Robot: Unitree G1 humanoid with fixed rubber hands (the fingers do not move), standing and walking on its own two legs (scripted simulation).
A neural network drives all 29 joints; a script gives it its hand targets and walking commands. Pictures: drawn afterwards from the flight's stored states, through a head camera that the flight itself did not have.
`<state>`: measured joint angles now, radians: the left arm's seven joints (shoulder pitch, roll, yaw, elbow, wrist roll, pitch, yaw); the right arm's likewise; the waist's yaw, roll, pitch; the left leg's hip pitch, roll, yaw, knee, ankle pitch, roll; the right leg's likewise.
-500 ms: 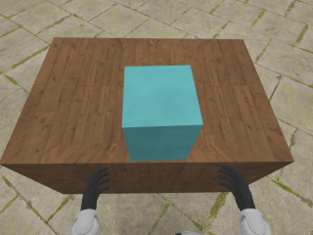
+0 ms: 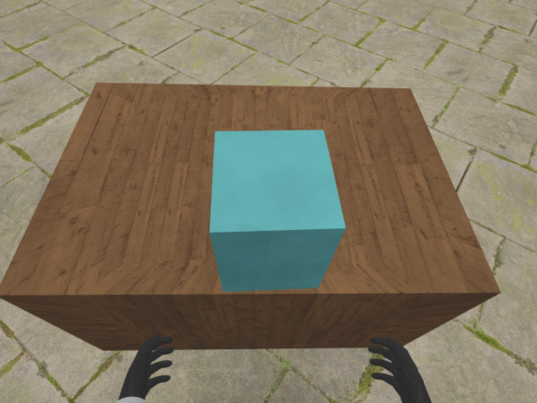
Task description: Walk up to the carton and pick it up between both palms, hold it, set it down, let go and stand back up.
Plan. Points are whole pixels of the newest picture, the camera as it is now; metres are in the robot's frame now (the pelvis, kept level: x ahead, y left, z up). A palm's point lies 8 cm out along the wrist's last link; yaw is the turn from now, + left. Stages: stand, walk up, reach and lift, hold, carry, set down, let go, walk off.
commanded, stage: set down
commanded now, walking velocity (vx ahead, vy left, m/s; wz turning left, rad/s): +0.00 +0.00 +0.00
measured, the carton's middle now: (270, 215) +0.44 -0.01 -0.07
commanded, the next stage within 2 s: let go in 1.94 s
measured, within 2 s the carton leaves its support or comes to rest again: neither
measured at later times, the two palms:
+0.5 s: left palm out of the picture +0.13 +0.21 -0.11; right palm out of the picture +0.12 -0.20 -0.11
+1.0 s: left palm out of the picture +0.10 +0.22 -0.12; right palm out of the picture +0.09 -0.20 -0.13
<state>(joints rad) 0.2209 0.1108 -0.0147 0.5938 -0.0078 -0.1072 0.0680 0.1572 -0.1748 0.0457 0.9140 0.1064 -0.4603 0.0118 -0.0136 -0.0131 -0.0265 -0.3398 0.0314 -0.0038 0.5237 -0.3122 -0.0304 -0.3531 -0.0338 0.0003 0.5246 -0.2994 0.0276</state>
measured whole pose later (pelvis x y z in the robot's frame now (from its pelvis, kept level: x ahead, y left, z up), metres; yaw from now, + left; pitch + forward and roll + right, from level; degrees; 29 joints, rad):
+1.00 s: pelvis -0.05 +0.00 +0.00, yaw +0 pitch +5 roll +0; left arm 0.04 0.13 0.05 0.70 0.03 0.31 0.04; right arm 0.03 -0.09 -0.05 0.95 -0.03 -0.06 -0.07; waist 0.01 -0.01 0.05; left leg -0.34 0.03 0.00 0.49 -0.23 -0.03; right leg -0.36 -0.04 0.01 0.49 -0.21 0.03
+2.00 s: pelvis -0.04 +0.00 +0.00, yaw -2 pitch +2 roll -1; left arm -0.09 0.11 0.06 0.64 0.12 0.62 0.01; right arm -0.11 -0.13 -0.07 1.00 -0.01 0.11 -0.01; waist -0.01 -0.01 0.14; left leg -0.29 0.06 0.02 0.52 -0.27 -0.03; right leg -0.30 -0.01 0.03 0.47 -0.22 0.03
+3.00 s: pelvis -0.02 +0.00 +0.00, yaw -2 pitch +0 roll -1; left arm 0.26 0.21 -0.03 0.52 0.05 0.06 0.00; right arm 0.18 -0.16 -0.09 0.84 -0.01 -0.09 0.04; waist 0.01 -0.01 -0.02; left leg -0.21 0.07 0.02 0.50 -0.29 -0.04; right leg -0.21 0.00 0.02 0.46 -0.24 0.02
